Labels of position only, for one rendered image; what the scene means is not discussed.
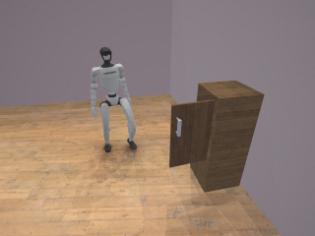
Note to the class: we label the right robot hand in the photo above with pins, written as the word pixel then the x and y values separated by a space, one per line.
pixel 93 110

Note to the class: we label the robot right upper arm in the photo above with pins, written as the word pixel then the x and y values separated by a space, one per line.
pixel 95 72

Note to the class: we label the robot torso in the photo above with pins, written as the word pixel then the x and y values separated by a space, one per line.
pixel 109 78

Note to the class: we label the robot right forearm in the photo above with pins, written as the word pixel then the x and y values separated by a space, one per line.
pixel 93 96

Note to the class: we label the robot left forearm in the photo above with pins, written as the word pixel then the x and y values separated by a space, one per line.
pixel 125 90

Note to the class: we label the cupboard door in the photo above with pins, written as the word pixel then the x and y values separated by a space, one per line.
pixel 196 124

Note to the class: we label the handle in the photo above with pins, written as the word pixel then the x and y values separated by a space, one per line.
pixel 179 125

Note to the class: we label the right robot shin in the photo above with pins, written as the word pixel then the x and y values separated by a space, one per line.
pixel 106 136

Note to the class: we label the robot left upper arm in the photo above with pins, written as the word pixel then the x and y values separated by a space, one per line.
pixel 121 73

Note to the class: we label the left robot hand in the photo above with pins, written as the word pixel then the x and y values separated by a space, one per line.
pixel 129 100

